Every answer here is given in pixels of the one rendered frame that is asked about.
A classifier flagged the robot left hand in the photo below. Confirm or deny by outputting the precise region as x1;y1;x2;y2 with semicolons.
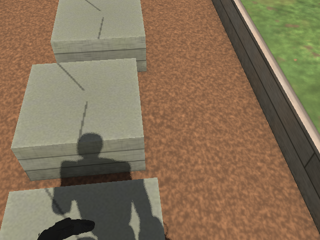
37;217;95;240

